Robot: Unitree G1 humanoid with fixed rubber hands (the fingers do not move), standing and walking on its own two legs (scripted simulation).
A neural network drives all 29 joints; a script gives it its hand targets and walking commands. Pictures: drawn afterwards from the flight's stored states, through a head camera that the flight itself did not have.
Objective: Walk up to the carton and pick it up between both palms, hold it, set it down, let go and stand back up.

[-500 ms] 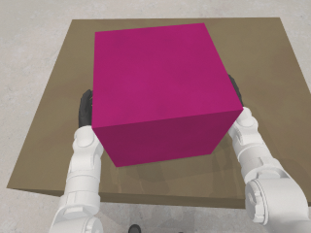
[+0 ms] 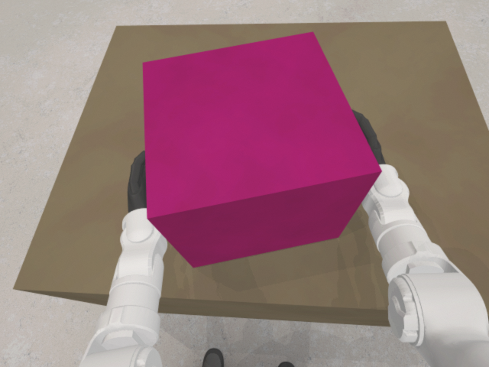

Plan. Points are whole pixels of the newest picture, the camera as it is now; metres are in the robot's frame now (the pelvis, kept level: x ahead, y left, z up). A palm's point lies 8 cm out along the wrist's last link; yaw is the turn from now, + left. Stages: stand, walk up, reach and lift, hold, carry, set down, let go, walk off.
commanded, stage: set down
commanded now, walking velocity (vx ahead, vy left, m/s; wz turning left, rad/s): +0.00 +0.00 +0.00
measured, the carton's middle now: (249, 157) +0.46 +0.03 -0.01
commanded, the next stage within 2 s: none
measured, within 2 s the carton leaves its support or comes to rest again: rests again in 0.06 s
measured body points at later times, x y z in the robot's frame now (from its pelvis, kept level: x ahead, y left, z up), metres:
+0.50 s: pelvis -0.03 +0.02 +0.00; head +0.11 +0.00 +0.42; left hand +0.38 +0.22 +0.02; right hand +0.50 -0.17 +0.07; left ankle -0.01 +0.17 -0.74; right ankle -0.03 -0.08 -0.74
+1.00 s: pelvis -0.04 +0.02 -0.01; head +0.10 -0.01 +0.42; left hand +0.38 +0.20 +0.02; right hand +0.46 -0.18 +0.01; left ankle -0.01 +0.17 -0.74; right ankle -0.03 -0.08 -0.74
